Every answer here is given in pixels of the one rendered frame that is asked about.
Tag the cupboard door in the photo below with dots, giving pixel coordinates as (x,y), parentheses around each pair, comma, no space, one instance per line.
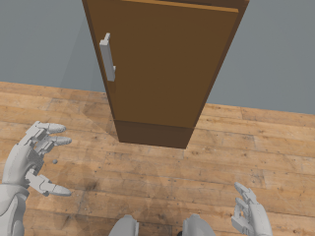
(165,55)

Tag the handle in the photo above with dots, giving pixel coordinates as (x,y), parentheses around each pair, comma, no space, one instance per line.
(107,58)

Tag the robot right hand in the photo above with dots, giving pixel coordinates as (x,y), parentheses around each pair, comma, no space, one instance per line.
(255,221)

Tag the robot right shin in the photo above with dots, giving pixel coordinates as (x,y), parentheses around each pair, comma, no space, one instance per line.
(195,215)

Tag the left robot forearm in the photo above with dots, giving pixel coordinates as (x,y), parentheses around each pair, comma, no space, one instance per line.
(12,209)

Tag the robot left hand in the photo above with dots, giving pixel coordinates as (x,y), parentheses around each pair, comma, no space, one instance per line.
(22,157)

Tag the robot right thigh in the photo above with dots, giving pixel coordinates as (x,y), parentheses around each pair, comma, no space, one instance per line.
(195,226)

